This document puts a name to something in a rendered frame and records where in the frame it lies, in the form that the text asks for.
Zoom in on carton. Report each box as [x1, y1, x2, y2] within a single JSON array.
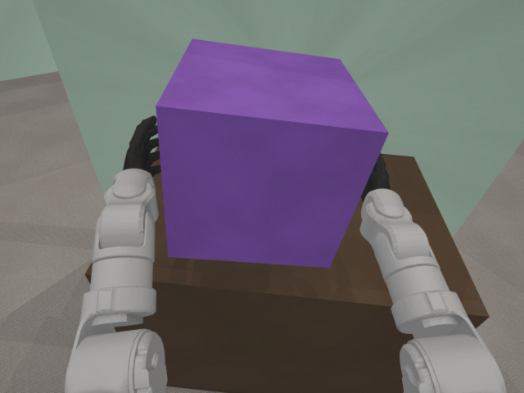
[[156, 39, 388, 268]]

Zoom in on robot right hand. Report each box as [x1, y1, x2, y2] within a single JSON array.
[[361, 152, 391, 203]]

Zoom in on robot left hand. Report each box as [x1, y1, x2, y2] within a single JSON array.
[[123, 116, 161, 177]]

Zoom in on pedestal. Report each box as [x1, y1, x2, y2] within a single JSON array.
[[85, 146, 490, 393]]

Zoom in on right robot upper arm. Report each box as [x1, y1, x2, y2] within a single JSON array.
[[400, 333, 504, 393]]

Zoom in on robot right forearm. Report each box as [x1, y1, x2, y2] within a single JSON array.
[[360, 188, 507, 393]]

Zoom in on robot left forearm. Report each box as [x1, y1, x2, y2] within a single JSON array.
[[65, 169, 159, 393]]

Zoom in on left robot upper arm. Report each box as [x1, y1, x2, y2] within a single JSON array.
[[66, 328, 168, 393]]

